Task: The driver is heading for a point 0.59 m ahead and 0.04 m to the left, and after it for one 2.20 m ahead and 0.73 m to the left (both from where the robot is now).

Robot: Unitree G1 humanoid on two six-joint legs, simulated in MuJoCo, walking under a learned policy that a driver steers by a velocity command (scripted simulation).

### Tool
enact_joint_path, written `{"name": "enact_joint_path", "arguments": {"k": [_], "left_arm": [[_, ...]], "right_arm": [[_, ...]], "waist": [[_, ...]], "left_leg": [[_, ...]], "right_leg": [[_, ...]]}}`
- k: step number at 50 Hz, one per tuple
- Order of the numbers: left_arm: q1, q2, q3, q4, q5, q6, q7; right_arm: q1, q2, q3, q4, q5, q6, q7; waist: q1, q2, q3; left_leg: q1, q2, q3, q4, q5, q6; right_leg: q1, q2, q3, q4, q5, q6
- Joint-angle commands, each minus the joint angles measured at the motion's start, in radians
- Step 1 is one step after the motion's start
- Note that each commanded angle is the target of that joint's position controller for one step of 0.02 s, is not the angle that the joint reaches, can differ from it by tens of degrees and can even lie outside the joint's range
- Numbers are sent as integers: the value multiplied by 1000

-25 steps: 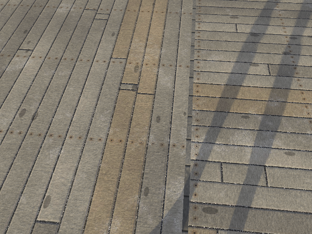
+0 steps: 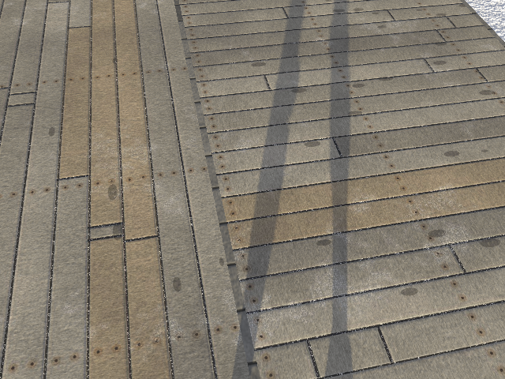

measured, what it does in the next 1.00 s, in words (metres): walks ahead: right foot, then left foot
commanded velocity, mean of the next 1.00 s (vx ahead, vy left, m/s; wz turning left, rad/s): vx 0.43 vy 0.00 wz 0.17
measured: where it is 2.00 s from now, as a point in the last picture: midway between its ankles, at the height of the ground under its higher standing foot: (252, 342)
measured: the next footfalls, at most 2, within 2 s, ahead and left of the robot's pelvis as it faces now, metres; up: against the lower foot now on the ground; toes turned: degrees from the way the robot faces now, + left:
right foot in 0.26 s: +0.29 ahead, -0.16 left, +0.00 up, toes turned -3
left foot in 0.80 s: +0.60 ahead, +0.08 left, +0.00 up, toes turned +10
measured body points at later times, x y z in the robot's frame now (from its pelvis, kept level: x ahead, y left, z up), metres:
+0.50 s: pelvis +0.26 -0.07 +0.00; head +0.28 -0.09 +0.45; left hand +0.33 +0.21 -0.11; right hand +0.40 -0.35 -0.11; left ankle +0.34 +0.10 -0.67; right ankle +0.25 -0.15 -0.75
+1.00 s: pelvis +0.51 -0.01 -0.01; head +0.56 +0.01 +0.43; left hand +0.59 +0.30 -0.12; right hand +0.71 -0.25 -0.11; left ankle +0.56 +0.08 -0.75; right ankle +0.55 -0.17 -0.67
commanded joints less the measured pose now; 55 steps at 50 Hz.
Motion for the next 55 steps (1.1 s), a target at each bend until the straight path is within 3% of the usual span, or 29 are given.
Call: {"name": "enact_joint_path", "arguments": {"k": [1,4,8,10,12,13,14,15,16,17,18,19,23,29,33,35,37,38,39,40,41,42,43,44,45,46,49,52,55], "left_arm": [[-58,10,-9,-82,5,-18,-9],[-148,9,-15,-99,-1,-25,-20],[-233,32,-11,-133,-10,-29,-34],[-206,55,-2,-131,-8,-33,-38],[10,122,36,-63,3,-32,-28],[196,199,60,-30,14,-27,-16],[229,278,70,-17,14,-21,-18],[230,184,47,-18,4,-23,-21],[162,148,32,-25,3,-28,-22],[98,121,22,-32,7,-30,-24],[48,94,15,-37,14,-31,-28],[20,76,9,-38,22,-36,-29],[25,99,21,-4,18,-59,-23],[82,125,25,51,22,-62,-4],[143,134,29,96,12,-46,2],[154,140,32,109,8,-30,6],[115,164,36,97,8,-8,21],[105,177,38,88,9,3,32],[90,175,36,78,7,11,42],[104,162,27,53,18,3,47],[247,14,-22,17,57,-24,21],[191,118,-7,37,32,-50,5],[83,142,2,-1,-7,-57,1],[37,129,-3,-16,-2,-56,10],[15,132,3,-14,14,-45,23],[31,140,10,-20,17,-26,29],[81,96,3,-21,24,6,39],[43,83,-1,-32,31,17,46],[-33,84,-1,-55,23,25,39]], "right_arm": [[-51,-170,-37,-60,10,-12,-7],[-10,-190,-39,-39,20,-1,-9],[49,-208,-41,-2,31,17,-9],[43,-224,-45,7,35,28,-12],[35,-204,-35,7,33,35,-18],[30,-151,-11,-22,6,31,-20],[131,-43,23,-45,4,8,-15],[77,-148,-1,-34,26,-9,-9],[-7,-188,-14,-62,44,-18,-5],[-47,-179,-12,-66,36,-19,-9],[-62,-170,-15,-67,19,-14,-11],[-45,-158,-16,-63,15,-3,-10],[-65,-106,-7,-67,13,33,-12],[-234,-82,4,-117,21,30,8],[-338,-73,12,-173,24,29,30],[-366,-76,12,-202,23,28,45],[-326,-102,-2,-215,11,27,57],[-240,-131,-18,-202,7,27,59],[-91,-178,-45,-167,7,25,52],[33,-259,-73,-150,3,30,33],[6,-353,-80,-171,-6,34,21],[57,-283,-67,-195,-3,42,16],[-5,-243,-56,-206,-2,46,13],[-61,-209,-51,-210,15,50,8],[-111,-186,-44,-222,19,58,1],[-138,-180,-40,-234,6,64,-3],[-174,-202,-51,-249,-7,70,-7],[-166,-223,-59,-249,6,86,-26],[-169,-220,-59,-257,14,113,-42]], "waist": [[17,123,-1],[-13,127,15],[-26,138,42],[9,146,28],[122,117,-105],[192,0,-252],[129,-265,-352],[168,-158,-323],[154,-115,-186],[125,-50,-120],[95,-33,-69],[62,-46,-55],[31,-19,-19],[95,3,37],[136,17,71],[136,12,75],[96,-28,36],[52,-53,-27],[-24,-40,-107],[-77,53,-208],[50,319,-359],[-46,176,-535],[-51,141,-407],[-22,63,-271],[9,32,-179],[49,49,-145],[97,100,-132],[87,117,-175],[64,144,-169]], "left_leg": [[58,255,-201,-192,163,179],[48,233,-130,-188,177,158],[124,282,-136,-154,182,140],[158,298,-131,-95,279,121],[101,225,-50,171,517,73],[-98,169,2,487,284,28],[-472,-1,-15,813,-349,-27],[-593,43,-131,937,-400,-19],[-649,89,-117,947,-310,-3],[-615,130,-98,906,-219,-4],[-573,154,-97,847,-161,-11],[-511,174,-106,815,-121,-16],[-501,182,-103,694,-4,-46],[-490,133,-91,389,299,-33],[-536,113,-67,284,284,-6],[-553,98,-40,259,198,15],[-457,37,31,245,97,40],[-344,-6,61,247,72,56],[-143,-44,63,182,160,83],[161,71,-110,178,447,144],[571,384,-608,224,781,374],[605,407,-711,159,758,412],[508,357,-550,142,758,360],[350,301,-452,114,694,311],[192,267,-402,77,650,285],[60,242,-373,39,625,279],[-110,201,-315,8,658,272],[-123,172,-306,30,588,239],[-136,141,-342,33,334,196]], "right_leg": [[-66,-41,-4,-172,138,11],[7,-14,-40,-329,250,16],[33,7,-50,-426,222,-11],[106,26,-66,-471,174,-40],[437,67,-100,-519,185,-89],[731,-119,110,-492,209,-155],[994,-325,569,-613,24,-309],[958,-316,640,-683,-115,-303],[843,-280,503,-698,-78,-264],[717,-236,393,-716,14,-241],[608,-201,318,-745,102,-230],[533,-176,267,-775,162,-223],[451,-164,132,-854,289,-234],[477,-136,-66,-893,318,-168],[620,-177,-119,-860,354,-151],[699,-200,-137,-808,452,-137],[724,-188,-176,-659,852,-103],[722,-174,-190,-530,1028,-81],[656,-136,-217,-331,1043,-45],[427,-80,-222,-39,739,11],[-27,127,-157,366,-352,89],[-52,123,54,479,-405,80],[-111,67,67,451,-330,62],[-129,29,40,370,-258,59],[-101,8,28,306,-213,67],[-24,-4,32,265,-186,71],[71,16,8,112,-143,97],[92,40,14,-21,-28,117],[114,62,27,-137,52,120]]}}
